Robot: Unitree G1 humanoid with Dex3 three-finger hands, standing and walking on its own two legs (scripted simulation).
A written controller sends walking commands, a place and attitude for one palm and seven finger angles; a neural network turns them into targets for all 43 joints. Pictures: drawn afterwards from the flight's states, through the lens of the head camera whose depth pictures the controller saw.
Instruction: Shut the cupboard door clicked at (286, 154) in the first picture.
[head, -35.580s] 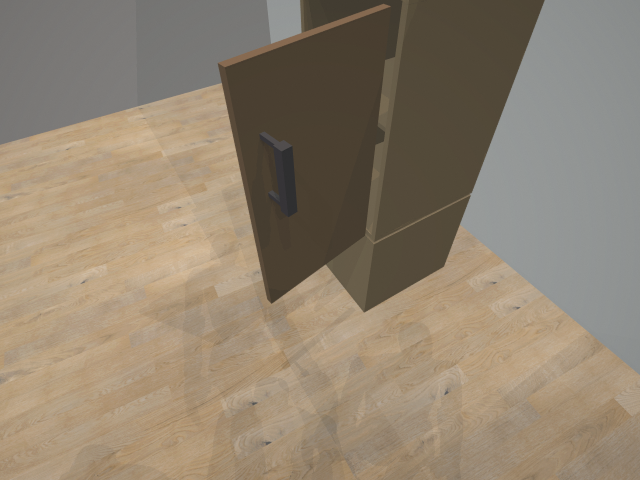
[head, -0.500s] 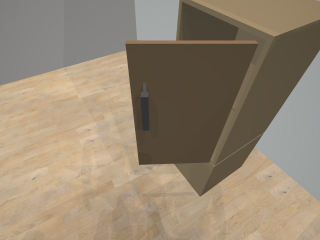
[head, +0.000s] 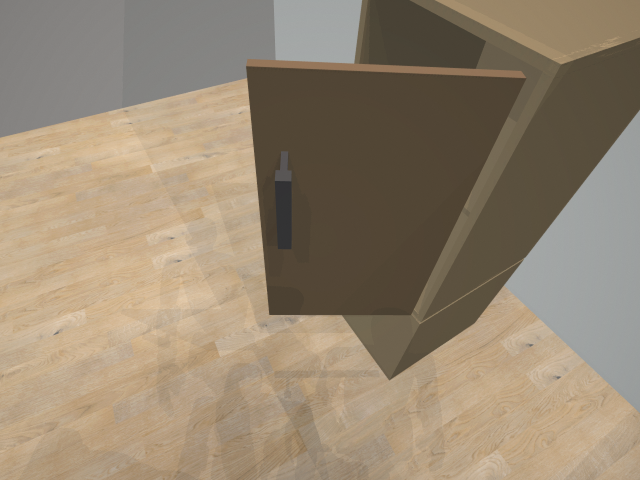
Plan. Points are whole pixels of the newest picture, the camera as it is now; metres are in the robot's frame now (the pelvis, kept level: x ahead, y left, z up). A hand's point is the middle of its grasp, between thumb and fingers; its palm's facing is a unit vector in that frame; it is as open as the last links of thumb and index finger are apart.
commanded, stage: shuffle to correct the standing spot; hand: left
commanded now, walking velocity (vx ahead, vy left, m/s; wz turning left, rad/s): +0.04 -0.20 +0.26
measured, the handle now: (284, 202) +0.48 +0.08 +0.06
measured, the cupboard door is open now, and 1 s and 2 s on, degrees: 59 59 59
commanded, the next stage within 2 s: come to a stop and stand still in 0.64 s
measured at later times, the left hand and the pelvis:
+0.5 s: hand out of the picture +0.00 +0.12 -0.18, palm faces +0.13 -0.99 -0.10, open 7.3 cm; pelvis +0.01 -0.05 +0.01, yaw +4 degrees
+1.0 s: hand out of the picture +0.03 +0.02 -0.18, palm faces +0.14 -0.98 -0.15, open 7.3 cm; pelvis +0.03 -0.15 +0.00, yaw +5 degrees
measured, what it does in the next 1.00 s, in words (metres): steps to the right: right foot, then left foot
